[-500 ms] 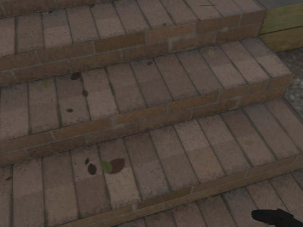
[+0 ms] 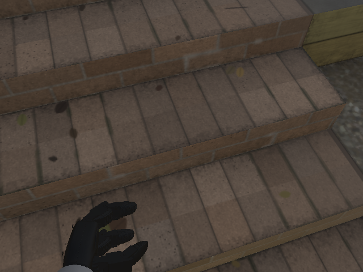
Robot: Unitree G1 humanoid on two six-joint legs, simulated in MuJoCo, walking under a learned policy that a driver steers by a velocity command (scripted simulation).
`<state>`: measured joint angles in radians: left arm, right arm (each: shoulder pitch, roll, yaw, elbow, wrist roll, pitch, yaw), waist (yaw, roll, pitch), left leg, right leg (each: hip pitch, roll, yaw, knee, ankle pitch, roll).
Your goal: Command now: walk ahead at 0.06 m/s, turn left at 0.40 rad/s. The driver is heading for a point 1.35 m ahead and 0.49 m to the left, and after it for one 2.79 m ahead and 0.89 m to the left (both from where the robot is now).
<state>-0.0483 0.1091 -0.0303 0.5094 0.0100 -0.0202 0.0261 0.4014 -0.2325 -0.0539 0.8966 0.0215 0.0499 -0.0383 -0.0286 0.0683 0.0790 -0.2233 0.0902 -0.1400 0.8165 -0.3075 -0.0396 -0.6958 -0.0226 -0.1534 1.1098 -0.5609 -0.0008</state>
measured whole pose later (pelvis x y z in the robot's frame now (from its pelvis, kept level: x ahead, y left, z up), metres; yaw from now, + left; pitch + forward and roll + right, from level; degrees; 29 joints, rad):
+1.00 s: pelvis +0.15 +0.03 +0.09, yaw +34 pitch +2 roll +0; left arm 0.37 0.22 0.04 0.72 0.02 -0.03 0.03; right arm 0.25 -0.24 -0.03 0.58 0.01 0.00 -0.01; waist 0.04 0.04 -0.06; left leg -0.73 -0.09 -0.13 1.54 -0.29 -0.03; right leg -0.27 0.03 -0.03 0.56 -0.33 -0.07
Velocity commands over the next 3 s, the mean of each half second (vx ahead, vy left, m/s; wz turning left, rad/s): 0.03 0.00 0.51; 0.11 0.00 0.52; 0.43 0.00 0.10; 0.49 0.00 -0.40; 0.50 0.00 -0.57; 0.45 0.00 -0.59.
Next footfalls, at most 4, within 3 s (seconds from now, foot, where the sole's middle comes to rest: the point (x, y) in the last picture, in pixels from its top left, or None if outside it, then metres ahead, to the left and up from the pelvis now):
0.38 left None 0.14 0.14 -0.68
0.84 right None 0.22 -0.04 -0.68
1.40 left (33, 269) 0.37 0.44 -0.54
1.96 right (45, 146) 0.69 0.42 -0.40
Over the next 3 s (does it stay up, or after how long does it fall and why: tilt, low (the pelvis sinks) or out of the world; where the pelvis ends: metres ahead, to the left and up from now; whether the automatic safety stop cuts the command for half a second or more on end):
stays up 1.08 0.48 0.50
